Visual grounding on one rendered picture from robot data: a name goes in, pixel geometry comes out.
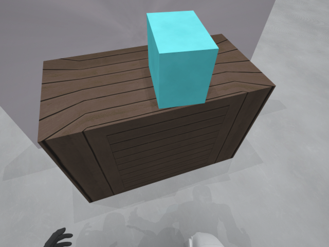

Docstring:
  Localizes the pedestal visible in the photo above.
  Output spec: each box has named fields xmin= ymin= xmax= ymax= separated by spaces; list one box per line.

xmin=38 ymin=34 xmax=276 ymax=203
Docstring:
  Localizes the robot left hand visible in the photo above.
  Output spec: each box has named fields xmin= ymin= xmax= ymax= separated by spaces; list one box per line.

xmin=43 ymin=227 xmax=73 ymax=247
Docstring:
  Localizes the robot right thigh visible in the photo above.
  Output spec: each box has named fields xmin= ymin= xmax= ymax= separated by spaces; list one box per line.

xmin=188 ymin=233 xmax=224 ymax=247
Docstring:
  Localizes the carton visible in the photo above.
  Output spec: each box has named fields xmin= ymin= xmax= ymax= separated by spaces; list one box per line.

xmin=147 ymin=11 xmax=219 ymax=109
